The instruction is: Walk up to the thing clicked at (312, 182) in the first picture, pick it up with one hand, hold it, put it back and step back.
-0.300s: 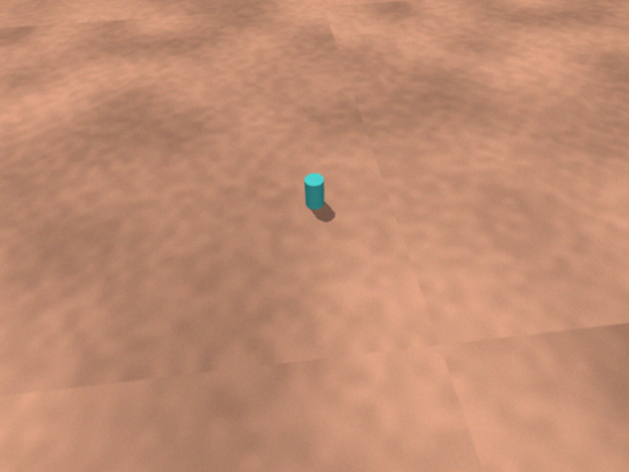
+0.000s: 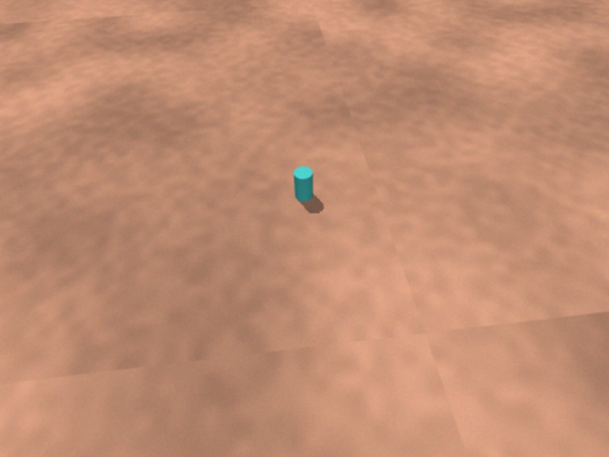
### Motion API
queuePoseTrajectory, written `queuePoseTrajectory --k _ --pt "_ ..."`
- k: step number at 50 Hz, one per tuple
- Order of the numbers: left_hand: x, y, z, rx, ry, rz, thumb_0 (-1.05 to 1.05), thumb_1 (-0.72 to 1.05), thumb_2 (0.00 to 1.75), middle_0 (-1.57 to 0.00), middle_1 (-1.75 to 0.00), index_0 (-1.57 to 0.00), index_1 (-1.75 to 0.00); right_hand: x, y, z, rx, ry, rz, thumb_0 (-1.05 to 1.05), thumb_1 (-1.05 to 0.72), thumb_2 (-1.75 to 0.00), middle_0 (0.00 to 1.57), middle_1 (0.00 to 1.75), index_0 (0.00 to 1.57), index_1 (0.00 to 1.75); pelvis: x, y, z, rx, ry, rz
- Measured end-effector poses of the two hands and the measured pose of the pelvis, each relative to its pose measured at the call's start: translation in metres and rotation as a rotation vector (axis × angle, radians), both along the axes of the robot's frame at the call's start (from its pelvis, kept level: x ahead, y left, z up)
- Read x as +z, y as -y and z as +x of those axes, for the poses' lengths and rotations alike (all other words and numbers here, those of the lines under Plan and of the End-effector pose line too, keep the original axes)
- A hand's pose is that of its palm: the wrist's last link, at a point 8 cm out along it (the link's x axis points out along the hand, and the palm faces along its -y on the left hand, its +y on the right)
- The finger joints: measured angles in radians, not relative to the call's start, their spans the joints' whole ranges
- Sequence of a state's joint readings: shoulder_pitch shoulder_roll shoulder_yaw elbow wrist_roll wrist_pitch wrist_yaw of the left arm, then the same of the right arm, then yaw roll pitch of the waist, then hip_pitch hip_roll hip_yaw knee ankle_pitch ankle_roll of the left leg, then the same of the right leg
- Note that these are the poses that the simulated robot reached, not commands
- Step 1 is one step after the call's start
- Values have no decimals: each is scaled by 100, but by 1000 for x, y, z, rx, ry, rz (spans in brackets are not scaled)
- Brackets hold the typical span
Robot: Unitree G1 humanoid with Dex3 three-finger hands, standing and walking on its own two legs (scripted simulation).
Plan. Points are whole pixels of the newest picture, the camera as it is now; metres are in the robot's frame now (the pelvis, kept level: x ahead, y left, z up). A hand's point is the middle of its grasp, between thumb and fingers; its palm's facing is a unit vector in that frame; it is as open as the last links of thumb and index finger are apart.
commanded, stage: stand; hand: left
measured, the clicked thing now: (303, 184) +1.34 +0.04 -0.71
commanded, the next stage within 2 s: walk up in 0.82 s
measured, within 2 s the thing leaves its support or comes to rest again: neither
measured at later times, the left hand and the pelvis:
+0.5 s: hand out of the picture +0.08 +0.25 -0.16, palm faces -0.04 -0.94 -0.34, open 7.4 cm; pelvis +0.01 +0.00 +0.00, yaw +0 degrees
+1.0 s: hand out of the picture +0.11 +0.26 -0.15, palm faces -0.09 -0.92 -0.37, open 7.4 cm; pelvis +0.03 -0.02 +0.00, yaw -3 degrees
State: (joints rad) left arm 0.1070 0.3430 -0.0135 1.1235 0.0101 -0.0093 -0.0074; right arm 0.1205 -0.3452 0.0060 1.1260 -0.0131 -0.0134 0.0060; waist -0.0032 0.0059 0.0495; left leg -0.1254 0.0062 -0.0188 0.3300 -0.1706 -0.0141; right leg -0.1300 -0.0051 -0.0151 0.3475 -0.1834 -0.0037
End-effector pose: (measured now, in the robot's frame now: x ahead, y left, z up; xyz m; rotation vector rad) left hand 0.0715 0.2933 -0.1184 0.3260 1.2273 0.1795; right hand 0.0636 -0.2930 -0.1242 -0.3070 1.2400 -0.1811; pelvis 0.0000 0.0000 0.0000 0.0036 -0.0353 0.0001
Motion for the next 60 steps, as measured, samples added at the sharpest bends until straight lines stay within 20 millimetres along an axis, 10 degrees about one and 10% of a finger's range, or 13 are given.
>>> queuePoseTrajectory --k 43,54,60 --pt "2 -4 10 1 11 -8 0 90 90 -20 -30 -21 -30 4 1 16 2 31 2 0 -90 -90 20 30 20 30 0 -2 12 -9 -6 2" --pt "20 3 69 -92 39 56 0 90 90 -20 -30 -21 -30 3 75 -7 -95 18 -47 0 -90 -90 20 30 20 30 -9 39 52 -79 3 30" --pt "15 34 101 -79 102 109 0 90 90 -20 -30 -21 -30 -22 124 30 -104 -7 -58 1 -90 -90 20 30 20 30 -30 77 91 -81 27 -11"
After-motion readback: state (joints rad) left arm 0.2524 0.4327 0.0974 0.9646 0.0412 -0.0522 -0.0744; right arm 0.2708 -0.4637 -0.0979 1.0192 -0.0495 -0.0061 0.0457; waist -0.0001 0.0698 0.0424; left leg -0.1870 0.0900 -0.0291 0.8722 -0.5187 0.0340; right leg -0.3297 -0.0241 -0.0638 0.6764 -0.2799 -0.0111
